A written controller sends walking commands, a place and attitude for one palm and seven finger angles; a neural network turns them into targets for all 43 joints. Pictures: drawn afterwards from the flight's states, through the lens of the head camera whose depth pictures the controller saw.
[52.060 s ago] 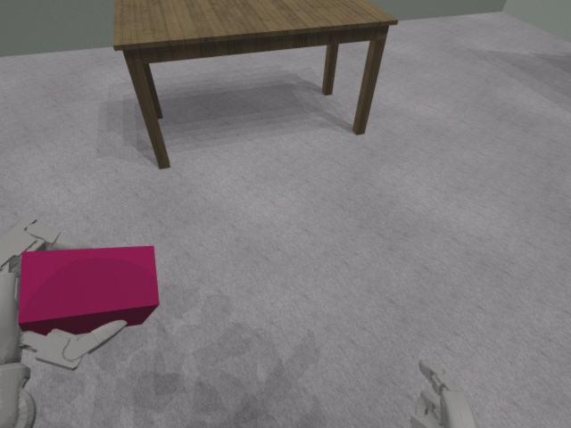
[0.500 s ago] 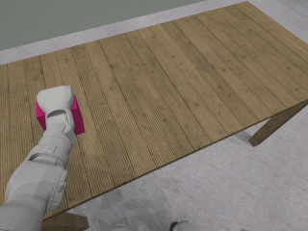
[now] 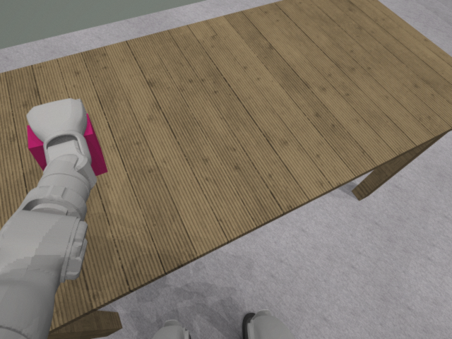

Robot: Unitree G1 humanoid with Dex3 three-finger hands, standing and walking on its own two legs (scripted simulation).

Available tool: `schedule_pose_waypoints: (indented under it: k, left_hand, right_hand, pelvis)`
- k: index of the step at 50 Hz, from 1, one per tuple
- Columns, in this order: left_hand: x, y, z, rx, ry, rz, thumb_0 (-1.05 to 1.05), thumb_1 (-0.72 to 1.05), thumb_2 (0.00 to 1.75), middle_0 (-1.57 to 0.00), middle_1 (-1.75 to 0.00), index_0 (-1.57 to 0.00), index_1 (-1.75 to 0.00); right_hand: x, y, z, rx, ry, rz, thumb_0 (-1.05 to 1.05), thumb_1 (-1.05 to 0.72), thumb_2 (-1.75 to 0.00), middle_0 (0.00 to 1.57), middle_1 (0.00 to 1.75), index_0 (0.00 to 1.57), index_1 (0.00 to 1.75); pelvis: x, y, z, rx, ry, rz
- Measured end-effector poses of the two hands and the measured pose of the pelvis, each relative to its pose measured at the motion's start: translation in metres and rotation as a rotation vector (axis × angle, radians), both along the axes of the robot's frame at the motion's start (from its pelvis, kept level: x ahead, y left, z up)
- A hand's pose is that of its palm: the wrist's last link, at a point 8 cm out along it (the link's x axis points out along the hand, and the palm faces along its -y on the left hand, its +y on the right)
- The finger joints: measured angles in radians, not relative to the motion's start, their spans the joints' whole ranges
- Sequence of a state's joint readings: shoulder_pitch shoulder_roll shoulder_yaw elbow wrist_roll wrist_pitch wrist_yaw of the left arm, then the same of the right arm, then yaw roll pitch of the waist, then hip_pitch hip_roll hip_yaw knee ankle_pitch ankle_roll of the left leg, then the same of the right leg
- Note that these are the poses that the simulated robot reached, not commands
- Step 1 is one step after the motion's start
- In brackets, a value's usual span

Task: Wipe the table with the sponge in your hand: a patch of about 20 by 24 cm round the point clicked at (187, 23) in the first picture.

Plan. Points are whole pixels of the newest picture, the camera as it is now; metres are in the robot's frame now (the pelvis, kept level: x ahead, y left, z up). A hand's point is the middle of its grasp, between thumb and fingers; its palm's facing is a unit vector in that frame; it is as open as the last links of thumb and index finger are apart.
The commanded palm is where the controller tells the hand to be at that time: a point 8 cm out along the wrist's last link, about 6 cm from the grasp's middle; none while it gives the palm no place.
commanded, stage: slide back across to the first lane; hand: left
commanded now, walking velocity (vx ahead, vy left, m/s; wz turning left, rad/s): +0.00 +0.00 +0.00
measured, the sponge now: (73, 157) +0.47 +0.28 -0.02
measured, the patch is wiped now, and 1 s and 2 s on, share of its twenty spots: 1.00 1.00 1.00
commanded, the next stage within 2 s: wipe back along the first lane in 0.74 s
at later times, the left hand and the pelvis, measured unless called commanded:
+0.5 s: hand (42, 137) +0.48 +0.32 +0.02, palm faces -0.14 +0.01 -0.99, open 10.3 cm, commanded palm +0.46 +0.30 +0.07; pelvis +0.01 +0.01 +0.01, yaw -1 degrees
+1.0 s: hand (19, 154) +0.45 +0.36 +0.02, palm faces -0.13 +0.00 -0.99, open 10.3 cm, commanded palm +0.42 +0.33 +0.05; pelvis +0.03 +0.01 +0.01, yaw +0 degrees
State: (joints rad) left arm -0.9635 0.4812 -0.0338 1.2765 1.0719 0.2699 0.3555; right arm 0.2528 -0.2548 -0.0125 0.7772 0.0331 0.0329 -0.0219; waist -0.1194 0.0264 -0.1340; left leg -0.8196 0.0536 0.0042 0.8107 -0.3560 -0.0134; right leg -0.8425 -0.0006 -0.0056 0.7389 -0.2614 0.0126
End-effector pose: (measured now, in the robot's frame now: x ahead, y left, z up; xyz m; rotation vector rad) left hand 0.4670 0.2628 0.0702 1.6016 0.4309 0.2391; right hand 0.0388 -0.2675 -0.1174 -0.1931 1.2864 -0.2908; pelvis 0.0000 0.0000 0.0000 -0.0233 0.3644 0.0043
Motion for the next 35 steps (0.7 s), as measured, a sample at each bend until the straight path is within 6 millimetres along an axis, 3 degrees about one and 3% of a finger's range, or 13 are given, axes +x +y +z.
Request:
schedule_pose_waypoints:
  k: [11, 18, 25, 35]
  left_hand:
    - [0.013, 0.013, 0.002, -0.020, -0.011, 0.020, 0.01, -0.53, 1.04, -0.71, -1.31, -0.74, -1.32]
    - [0.011, 0.027, 0.004, -0.027, -0.001, 0.028, 0.01, -0.53, 1.04, -0.71, -1.31, -0.74, -1.32]
    - [0.002, 0.049, 0.009, -0.018, 0.010, 0.033, 0.01, -0.53, 1.04, -0.70, -1.31, -0.73, -1.32]
    - [-0.014, 0.067, 0.006, -0.045, 0.014, 0.016, 0.01, -0.53, 1.04, -0.70, -1.31, -0.73, -1.32]
  right_hand:
    - [-0.024, 0.002, -0.001, -0.006, 0.061, -0.028, 0.01, -0.91, -0.89, 0.20, 0.30, 0.20, 0.30]
    - [-0.028, 0.006, 0.004, 0.000, 0.081, -0.042, 0.01, -0.91, -0.89, 0.20, 0.30, 0.20, 0.30]
    - [-0.014, 0.008, 0.008, 0.002, 0.074, -0.035, 0.01, -0.91, -0.89, 0.20, 0.30, 0.20, 0.30]
    - [0.027, 0.010, 0.013, -0.001, 0.026, 0.004, 0.01, -0.91, -0.89, 0.20, 0.30, 0.20, 0.30]
  pelvis:
    - [0.000, 0.003, -0.004, -0.007, 0.022, -0.007]
    - [0.005, 0.005, 0.000, -0.008, 0.011, -0.013]
    - [0.014, 0.008, 0.006, -0.011, -0.007, -0.011]
    - [0.027, 0.011, 0.011, -0.015, -0.033, 0.005]
